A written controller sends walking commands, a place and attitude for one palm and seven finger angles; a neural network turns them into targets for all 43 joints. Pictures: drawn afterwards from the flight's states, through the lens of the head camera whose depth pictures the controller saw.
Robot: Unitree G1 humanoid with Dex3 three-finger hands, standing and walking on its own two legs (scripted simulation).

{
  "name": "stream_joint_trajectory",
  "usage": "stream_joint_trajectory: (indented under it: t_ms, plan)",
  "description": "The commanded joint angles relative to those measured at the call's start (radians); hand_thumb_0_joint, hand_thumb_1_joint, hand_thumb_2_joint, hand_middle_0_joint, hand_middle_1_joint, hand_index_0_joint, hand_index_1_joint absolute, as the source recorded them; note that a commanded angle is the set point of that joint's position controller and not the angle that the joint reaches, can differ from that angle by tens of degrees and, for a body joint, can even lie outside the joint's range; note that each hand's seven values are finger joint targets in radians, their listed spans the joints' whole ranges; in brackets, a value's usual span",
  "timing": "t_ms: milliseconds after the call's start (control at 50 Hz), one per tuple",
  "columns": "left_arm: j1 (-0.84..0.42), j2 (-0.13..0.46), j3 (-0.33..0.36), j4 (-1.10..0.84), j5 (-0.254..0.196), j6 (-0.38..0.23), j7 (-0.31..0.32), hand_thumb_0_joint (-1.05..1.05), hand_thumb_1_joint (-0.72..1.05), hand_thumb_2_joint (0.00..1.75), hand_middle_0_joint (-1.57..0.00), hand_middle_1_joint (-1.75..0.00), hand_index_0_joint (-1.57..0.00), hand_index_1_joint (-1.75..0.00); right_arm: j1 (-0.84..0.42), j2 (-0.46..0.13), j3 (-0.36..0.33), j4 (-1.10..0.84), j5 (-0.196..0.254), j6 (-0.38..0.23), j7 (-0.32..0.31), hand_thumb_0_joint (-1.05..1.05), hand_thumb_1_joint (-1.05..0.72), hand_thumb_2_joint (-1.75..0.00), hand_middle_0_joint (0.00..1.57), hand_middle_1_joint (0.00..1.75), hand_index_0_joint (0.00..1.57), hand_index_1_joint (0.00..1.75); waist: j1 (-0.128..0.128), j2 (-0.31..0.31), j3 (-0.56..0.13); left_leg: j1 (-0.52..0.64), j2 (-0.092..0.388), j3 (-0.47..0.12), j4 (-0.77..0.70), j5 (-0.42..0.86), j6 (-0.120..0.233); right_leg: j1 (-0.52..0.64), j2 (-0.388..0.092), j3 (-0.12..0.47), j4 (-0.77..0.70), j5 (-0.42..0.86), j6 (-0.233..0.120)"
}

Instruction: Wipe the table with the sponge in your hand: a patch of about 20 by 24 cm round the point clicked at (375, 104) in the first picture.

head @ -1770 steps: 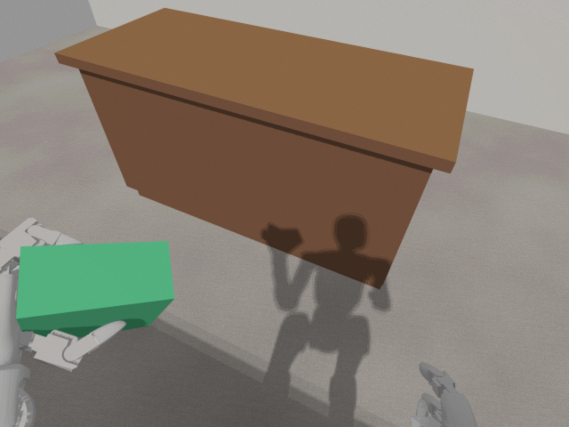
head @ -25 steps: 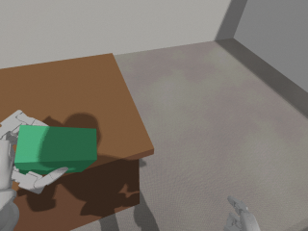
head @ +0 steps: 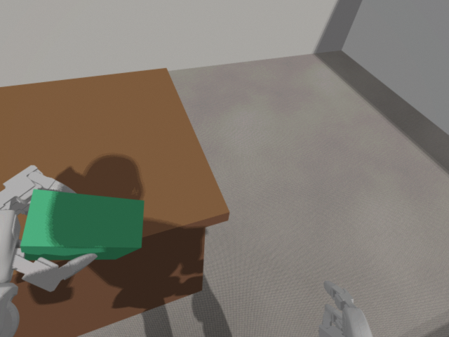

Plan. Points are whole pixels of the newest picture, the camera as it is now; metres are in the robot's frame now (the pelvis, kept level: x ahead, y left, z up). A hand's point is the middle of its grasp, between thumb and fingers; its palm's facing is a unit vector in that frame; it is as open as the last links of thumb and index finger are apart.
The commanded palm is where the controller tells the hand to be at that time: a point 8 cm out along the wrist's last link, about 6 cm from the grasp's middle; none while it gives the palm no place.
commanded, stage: come to a stop and stand still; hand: left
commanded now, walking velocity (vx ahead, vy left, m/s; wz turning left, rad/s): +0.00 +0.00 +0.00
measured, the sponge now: (98, 231) +0.23 +0.21 +0.12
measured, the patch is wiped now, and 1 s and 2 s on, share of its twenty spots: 0.00 0.00 0.00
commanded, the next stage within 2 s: look again from close up in 0.40 s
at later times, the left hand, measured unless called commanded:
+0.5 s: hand (51, 211) +0.23 +0.26 +0.16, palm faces +0.39 -0.84 -0.37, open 10.3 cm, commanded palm +0.17 +0.28 +0.18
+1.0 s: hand (41, 184) +0.25 +0.27 +0.18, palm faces +0.46 -0.76 -0.46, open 10.3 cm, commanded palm +0.17 +0.27 +0.18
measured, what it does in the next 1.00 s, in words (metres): stands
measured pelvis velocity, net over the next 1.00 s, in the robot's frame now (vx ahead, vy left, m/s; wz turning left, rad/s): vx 0.00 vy -0.01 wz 0.05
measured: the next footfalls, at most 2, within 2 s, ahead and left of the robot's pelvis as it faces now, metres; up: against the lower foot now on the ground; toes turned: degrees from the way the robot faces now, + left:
none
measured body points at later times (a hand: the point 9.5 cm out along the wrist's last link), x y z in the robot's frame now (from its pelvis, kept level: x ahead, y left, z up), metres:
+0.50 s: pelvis +0.01 +0.00 +0.00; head +0.03 +0.03 +0.45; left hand +0.20 +0.30 +0.18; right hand +0.19 -0.22 -0.07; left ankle +0.00 +0.08 -0.74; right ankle +0.02 -0.15 -0.74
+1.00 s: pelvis +0.00 -0.01 +0.00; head +0.02 +0.00 +0.45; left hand +0.22 +0.31 +0.21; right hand +0.19 -0.22 -0.08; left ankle +0.00 +0.09 -0.74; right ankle +0.02 -0.15 -0.74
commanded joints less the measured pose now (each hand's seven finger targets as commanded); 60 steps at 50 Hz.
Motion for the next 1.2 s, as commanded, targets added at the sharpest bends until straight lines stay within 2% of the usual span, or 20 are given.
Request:
stream_joint_trajectory:
  t_ms: [0,80,200,280,500,700,860,880,900,920,940,960,980,1000,1020,1060,1080,1120,1160,1180]
  plan:
    - [-0.249,0.155,0.141,-0.227,-0.019,-0.069,0.042,0.00,0.10,1.30,-1.20,-1.60,-1.20,-1.60,-0.113,-0.138,-0.045,-0.161,0.001,-0.067,-0.021,0.00,-0.90,-0.90,0.20,0.30,0.20,0.30,-0.004,0.162,-0.123,-0.044,0.088,-0.102,-0.158,0.035,-0.023,0.095,-0.011,0.028,-0.034,0.106,-0.049]
    - [-0.257,0.070,0.039,-0.246,-0.005,-0.061,0.036,0.00,0.10,1.30,-1.20,-1.60,-1.20,-1.60,-0.107,-0.141,-0.047,-0.154,0.001,-0.081,-0.006,0.00,-0.90,-0.90,0.20,0.30,0.20,0.30,-0.005,0.160,-0.130,-0.023,0.083,-0.102,-0.162,0.087,-0.033,0.112,0.001,0.013,-0.037,0.133,-0.048]
    - [-0.174,0.090,0.077,-0.198,0.002,-0.038,0.045,0.00,0.10,1.30,-1.20,-1.60,-1.20,-1.60,-0.105,-0.147,-0.051,-0.154,-0.003,-0.055,0.002,0.00,-0.90,-0.90,0.20,0.30,0.20,0.30,-0.003,0.094,-0.146,-0.024,0.071,-0.089,-0.147,0.159,-0.050,0.137,0.007,0.009,-0.059,0.185,-0.046]
    - [-0.150,0.145,0.148,-0.215,-0.006,-0.037,0.045,0.00,0.10,1.30,-1.20,-1.60,-1.20,-1.60,-0.117,-0.144,-0.050,-0.168,-0.004,-0.031,-0.007,0.00,-0.90,-0.90,0.20,0.30,0.20,0.30,-0.002,0.110,-0.138,-0.048,0.067,-0.087,-0.156,0.142,-0.049,0.157,0.006,0.005,-0.066,0.189,-0.045]
    - [-0.130,0.111,0.106,-0.275,-0.008,-0.028,0.044,0.00,0.10,1.30,-1.20,-1.60,-1.20,-1.60,-0.110,-0.148,-0.056,-0.172,-0.001,-0.027,-0.009,0.00,-0.90,-0.90,0.20,0.30,0.20,0.30,-0.006,0.127,-0.187,0.029,0.072,-0.077,-0.126,0.280,-0.059,0.163,0.012,-0.009,-0.047,0.276,-0.042]
    - [-0.135,0.108,0.108,-0.223,-0.007,-0.015,0.050,0.00,0.10,1.30,-1.20,-1.60,-1.20,-1.60,-0.119,-0.146,-0.055,-0.167,0.000,-0.008,-0.016,0.00,-0.90,-0.90,0.20,0.30,0.20,0.30,-0.005,0.102,-0.127,-0.028,0.067,-0.077,-0.156,0.133,-0.046,0.156,0.006,0.006,-0.078,0.196,-0.043]
    - [-0.131,0.109,0.105,-0.240,-0.008,-0.013,0.052,0.00,0.10,1.30,-1.20,-1.60,-1.20,-1.60,-0.121,-0.143,-0.057,-0.172,0.000,-0.011,-0.016,0.00,-0.90,-0.90,0.20,0.30,0.20,0.30,-0.003,0.098,-0.138,-0.016,0.062,-0.072,-0.151,0.099,-0.036,0.157,0.003,0.020,-0.092,0.184,-0.042]
    - [-1.063,0.843,0.360,-0.551,0.012,-0.144,0.062,0.00,0.10,1.30,-1.20,-1.60,-1.20,-1.60,0.016,-0.188,0.129,-0.320,0.046,0.015,-0.081,0.00,-0.90,-0.90,0.20,0.30,0.20,0.30,-0.067,0.387,-0.036,-0.387,0.108,-0.186,-0.196,-0.121,0.000,0.252,0.074,-0.008,0.136,-0.027,0.019]
    - [-0.683,0.319,0.266,0.047,0.163,0.036,0.008,0.00,0.10,1.30,-1.20,-1.60,-1.20,-1.60,-0.073,-0.109,-0.046,-0.087,-0.091,-0.038,-0.039,0.00,-0.90,-0.90,0.20,0.30,0.20,0.30,0.039,0.345,-0.226,0.107,0.079,-0.168,-0.143,0.385,-0.078,0.023,0.082,-0.028,0.095,0.037,-0.060]
    - [-0.448,0.150,0.069,0.002,0.089,0.068,-0.005,0.00,0.10,1.30,-1.20,-1.60,-1.20,-1.60,-0.059,-0.145,-0.042,-0.098,-0.085,-0.060,0.026,0.00,-0.90,-0.90,0.20,0.30,0.20,0.30,-0.016,0.239,-0.197,0.142,0.061,-0.146,-0.130,0.564,-0.150,-0.025,0.093,-0.095,0.062,0.027,-0.068]
    - [-0.350,0.184,0.129,-0.076,0.067,0.099,0.001,0.00,0.10,1.30,-1.20,-1.60,-1.20,-1.60,-0.023,-0.194,-0.078,-0.086,-0.059,-0.039,0.032,0.00,-0.90,-0.90,0.20,0.30,0.20,0.30,0.004,0.275,-0.339,0.253,0.086,-0.131,-0.090,0.617,-0.143,-0.033,0.094,-0.073,0.085,0.065,-0.060]
    - [-0.357,0.101,0.064,-0.111,0.016,0.143,-0.024,0.00,0.10,1.30,-1.20,-1.60,-1.20,-1.60,-0.075,-0.192,-0.067,-0.100,-0.054,-0.040,0.027,0.00,-0.90,-0.90,0.20,0.30,0.20,0.30,0.033,0.289,-0.381,0.277,0.063,-0.114,-0.069,0.613,-0.131,-0.016,0.073,-0.062,0.055,0.092,-0.059]
    - [-0.263,0.098,0.084,-0.053,-0.026,0.201,-0.042,0.00,0.10,1.30,-1.20,-1.60,-1.20,-1.60,-0.094,-0.191,-0.059,-0.095,-0.043,-0.033,0.027,0.00,-0.90,-0.90,0.20,0.30,0.20,0.30,0.048,0.276,-0.359,0.259,0.058,-0.091,-0.069,0.589,-0.128,0.027,0.076,-0.071,0.023,0.125,-0.061]
    - [-0.280,0.069,0.018,-0.115,-0.028,0.237,-0.054,0.00,0.10,1.30,-1.20,-1.60,-1.20,-1.60,-0.129,-0.199,-0.048,-0.091,-0.033,-0.031,0.035,0.00,-0.90,-0.90,0.20,0.30,0.20,0.30,0.053,0.221,-0.322,0.186,0.043,-0.065,-0.065,0.492,-0.113,0.063,0.061,-0.089,0.009,0.178,-0.060]
    - [-0.212,0.100,0.024,-0.100,-0.006,0.274,-0.053,0.00,0.10,1.30,-1.20,-1.60,-1.20,-1.60,-0.143,-0.205,-0.047,-0.089,-0.021,-0.021,0.034,0.00,-0.90,-0.90,0.20,0.30,0.20,0.30,0.053,0.156,-0.249,0.118,0.041,-0.066,-0.084,0.378,-0.096,0.072,0.063,-0.099,0.011,0.166,-0.058]
    - [-0.155,0.148,0.025,-0.106,0.087,0.300,-0.037,0.00,0.10,1.30,-1.20,-1.60,-1.20,-1.60,-0.178,-0.211,-0.038,-0.108,-0.019,0.004,0.034,0.00,-0.90,-0.90,0.20,0.30,0.20,0.30,0.031,0.049,-0.123,0.014,0.040,-0.070,-0.116,0.266,-0.064,0.062,0.063,-0.106,0.000,0.129,-0.055]
    - [-0.141,0.213,0.068,-0.141,0.130,0.296,-0.019,0.00,0.10,1.30,-1.20,-1.60,-1.20,-1.60,-0.202,-0.213,-0.037,-0.118,-0.018,0.017,0.031,0.00,-0.90,-0.90,0.20,0.30,0.20,0.30,0.040,0.052,-0.100,-0.006,0.033,-0.057,-0.128,0.241,-0.056,0.075,0.065,-0.094,-0.013,0.112,-0.056]
    - [-0.181,0.264,0.111,-0.185,0.170,0.264,0.018,0.00,0.10,1.30,-1.20,-1.60,-1.20,-1.60,-0.221,-0.192,-0.036,-0.133,-0.034,0.025,0.018,0.00,-0.90,-0.90,0.20,0.30,0.20,0.30,0.030,0.013,-0.105,-0.023,0.023,-0.056,-0.118,0.167,-0.041,0.050,0.062,-0.083,-0.016,0.045,-0.050]
    - [-0.244,0.287,0.161,-0.229,0.152,0.205,0.050,0.00,0.10,1.30,-1.20,-1.60,-1.20,-1.60,-0.229,-0.178,-0.042,-0.127,-0.040,0.023,0.001,0.00,-0.90,-0.90,0.20,0.30,0.20,0.30,0.028,-0.006,-0.144,-0.014,0.010,-0.052,-0.095,0.130,-0.035,0.041,0.064,-0.069,-0.030,0.002,-0.040]
    - [-0.309,0.356,0.215,-0.248,0.145,0.174,0.067,0.00,0.10,1.30,-1.20,-1.60,-1.20,-1.60,-0.223,-0.173,-0.043,-0.111,-0.041,0.019,-0.011,0.00,-0.90,-0.90,0.20,0.30,0.20,0.30,0.029,0.000,-0.144,-0.006,0.006,-0.050,-0.090,0.099,-0.036,0.037,0.068,-0.053,-0.049,-0.032,-0.038]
